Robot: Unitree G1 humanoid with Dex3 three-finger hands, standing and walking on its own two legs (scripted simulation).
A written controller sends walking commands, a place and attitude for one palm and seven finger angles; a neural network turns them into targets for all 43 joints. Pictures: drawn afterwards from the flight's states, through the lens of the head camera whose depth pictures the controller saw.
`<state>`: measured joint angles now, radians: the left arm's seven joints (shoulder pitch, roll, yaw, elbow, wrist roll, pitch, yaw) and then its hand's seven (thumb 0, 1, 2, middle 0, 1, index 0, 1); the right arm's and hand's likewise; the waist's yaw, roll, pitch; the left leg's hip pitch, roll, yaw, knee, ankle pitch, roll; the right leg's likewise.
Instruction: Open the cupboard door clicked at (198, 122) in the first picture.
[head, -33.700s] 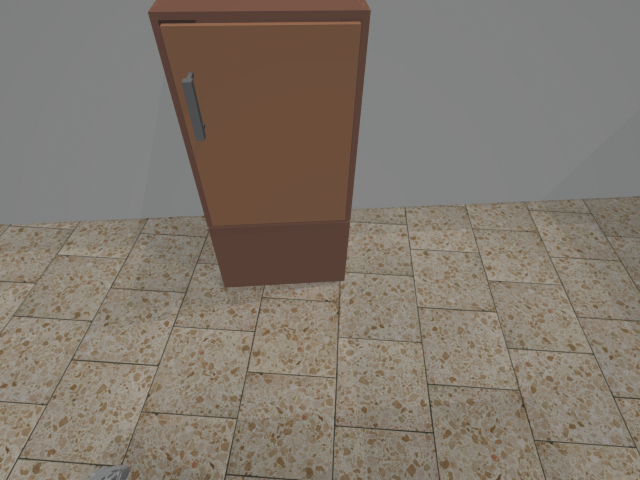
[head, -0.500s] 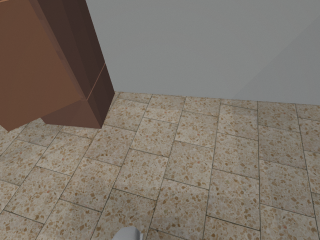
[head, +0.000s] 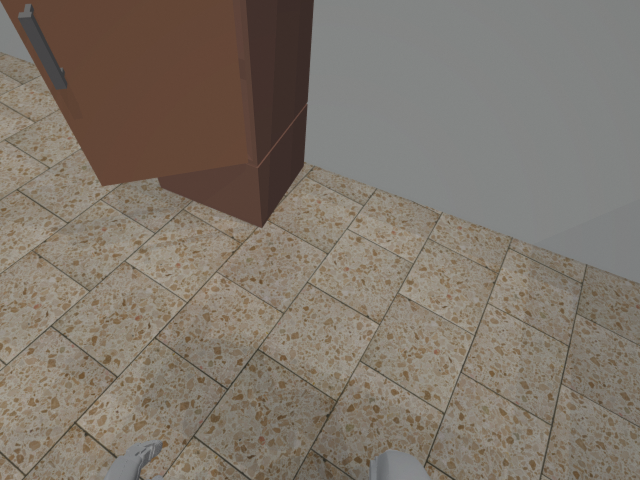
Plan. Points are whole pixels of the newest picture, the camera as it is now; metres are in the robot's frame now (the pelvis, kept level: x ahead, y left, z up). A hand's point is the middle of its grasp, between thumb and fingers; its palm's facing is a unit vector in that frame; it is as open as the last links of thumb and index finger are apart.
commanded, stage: turn to face it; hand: left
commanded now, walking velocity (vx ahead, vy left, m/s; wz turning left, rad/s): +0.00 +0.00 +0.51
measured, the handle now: (45, 48) +0.84 +0.61 +0.01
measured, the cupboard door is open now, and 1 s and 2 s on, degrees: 41 41 41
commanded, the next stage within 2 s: take the last steps up to it in 0.42 s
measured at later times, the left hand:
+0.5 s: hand out of the picture +0.04 +0.13 -0.15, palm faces +0.26 -0.93 -0.25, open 7.4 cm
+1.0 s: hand out of the picture -0.09 +0.20 -0.19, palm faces +0.44 -0.88 -0.16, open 7.4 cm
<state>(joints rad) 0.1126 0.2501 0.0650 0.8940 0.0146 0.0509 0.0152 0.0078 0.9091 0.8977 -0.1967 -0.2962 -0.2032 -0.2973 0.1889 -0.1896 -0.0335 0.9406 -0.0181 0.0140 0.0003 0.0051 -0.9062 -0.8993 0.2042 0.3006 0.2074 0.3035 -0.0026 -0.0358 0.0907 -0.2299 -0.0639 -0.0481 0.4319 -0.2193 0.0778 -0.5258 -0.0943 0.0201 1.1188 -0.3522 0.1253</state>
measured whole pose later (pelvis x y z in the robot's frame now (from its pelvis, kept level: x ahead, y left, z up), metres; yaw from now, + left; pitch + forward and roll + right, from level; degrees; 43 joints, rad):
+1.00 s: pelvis +0.01 +0.04 +0.00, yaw +21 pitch -1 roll -1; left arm 0.33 0.20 0.05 1.09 0.02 0.02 0.00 0.01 0.91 0.90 -0.20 -0.30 -0.20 -0.30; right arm 0.23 -0.16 -0.03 0.99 -0.01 -0.06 -0.03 -0.01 -0.95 -0.90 0.20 0.30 0.21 0.30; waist 0.05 -0.05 0.04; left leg -0.07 -0.07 0.09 0.36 -0.27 0.10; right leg -0.51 -0.10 -0.05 1.12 -0.32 0.02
